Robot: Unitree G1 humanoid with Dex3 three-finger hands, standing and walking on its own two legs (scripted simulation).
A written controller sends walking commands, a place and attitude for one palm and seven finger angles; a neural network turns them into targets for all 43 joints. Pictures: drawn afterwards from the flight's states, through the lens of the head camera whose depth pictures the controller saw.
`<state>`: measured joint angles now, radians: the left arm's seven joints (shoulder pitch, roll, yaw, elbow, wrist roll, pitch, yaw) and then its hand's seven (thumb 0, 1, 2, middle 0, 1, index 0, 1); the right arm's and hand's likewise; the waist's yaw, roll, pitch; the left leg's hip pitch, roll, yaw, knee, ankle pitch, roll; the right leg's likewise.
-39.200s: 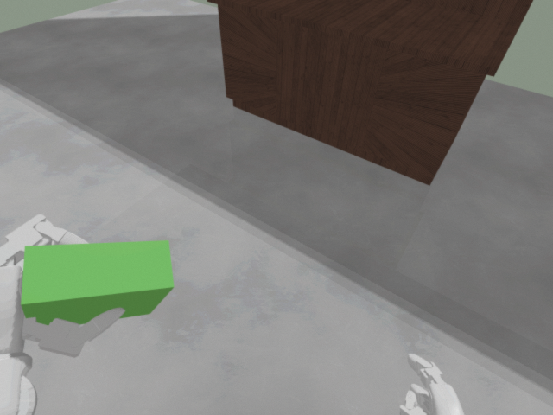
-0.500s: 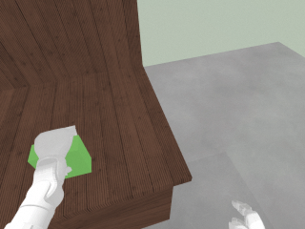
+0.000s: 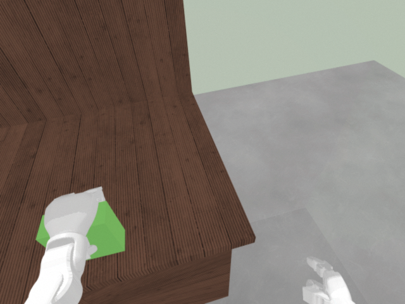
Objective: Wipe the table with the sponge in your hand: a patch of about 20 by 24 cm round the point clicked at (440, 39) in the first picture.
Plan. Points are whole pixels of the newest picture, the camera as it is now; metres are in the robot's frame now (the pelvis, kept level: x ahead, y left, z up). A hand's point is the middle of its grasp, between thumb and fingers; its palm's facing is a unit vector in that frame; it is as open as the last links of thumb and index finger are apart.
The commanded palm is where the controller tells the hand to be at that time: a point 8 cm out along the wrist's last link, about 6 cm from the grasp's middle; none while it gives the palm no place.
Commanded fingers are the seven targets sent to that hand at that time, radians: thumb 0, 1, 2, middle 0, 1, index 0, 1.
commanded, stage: lift the sponge slowly off the table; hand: left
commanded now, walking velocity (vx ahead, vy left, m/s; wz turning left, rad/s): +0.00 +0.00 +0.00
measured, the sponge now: (90, 238) +0.24 +0.28 -0.02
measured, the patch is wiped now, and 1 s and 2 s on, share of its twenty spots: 1.00 1.00 1.00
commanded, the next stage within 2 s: none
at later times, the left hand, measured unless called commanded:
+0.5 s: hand (83, 236) +0.22 +0.27 +0.04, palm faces -0.04 -0.10 -0.99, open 9.6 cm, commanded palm +0.20 +0.26 +0.09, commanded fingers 0.00 0.10 1.30 -1.20 -1.60 -1.20 -1.60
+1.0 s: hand (84, 226) +0.23 +0.26 +0.06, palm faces -0.03 -0.10 -0.99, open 9.6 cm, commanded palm +0.21 +0.26 +0.13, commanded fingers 0.00 0.10 1.30 -1.20 -1.60 -1.20 -1.60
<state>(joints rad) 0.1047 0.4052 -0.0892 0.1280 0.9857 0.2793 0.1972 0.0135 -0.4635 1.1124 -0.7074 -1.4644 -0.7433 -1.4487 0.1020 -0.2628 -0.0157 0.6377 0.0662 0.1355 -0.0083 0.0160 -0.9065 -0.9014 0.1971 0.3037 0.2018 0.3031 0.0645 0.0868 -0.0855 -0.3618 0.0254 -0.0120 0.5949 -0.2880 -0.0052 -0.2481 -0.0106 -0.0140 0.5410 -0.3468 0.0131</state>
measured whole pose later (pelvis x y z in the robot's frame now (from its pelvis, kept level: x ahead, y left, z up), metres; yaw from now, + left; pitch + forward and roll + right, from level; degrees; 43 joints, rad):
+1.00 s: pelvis -0.01 -0.01 +0.01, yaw +1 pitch -2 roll -1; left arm 0.06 0.43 -0.12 0.05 0.94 0.30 0.08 -0.01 -0.50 1.11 -0.76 -1.40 -0.80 -1.38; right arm 0.05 -0.26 0.00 0.68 0.05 0.11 -0.04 0.02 -0.91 -0.90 0.20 0.30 0.20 0.30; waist 0.09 0.10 -0.01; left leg -0.23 0.03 -0.03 0.49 -0.22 -0.02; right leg -0.12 0.00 -0.03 0.45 -0.30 0.00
